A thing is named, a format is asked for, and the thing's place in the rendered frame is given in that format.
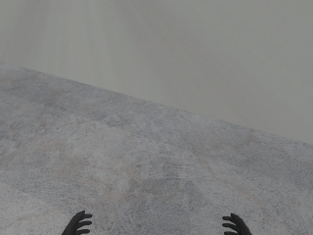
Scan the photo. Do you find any right robot hand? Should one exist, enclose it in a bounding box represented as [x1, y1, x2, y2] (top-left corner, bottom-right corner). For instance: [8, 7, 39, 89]
[222, 213, 252, 235]

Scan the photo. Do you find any left robot hand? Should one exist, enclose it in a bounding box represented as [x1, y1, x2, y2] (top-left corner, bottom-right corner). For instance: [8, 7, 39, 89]
[62, 211, 93, 235]

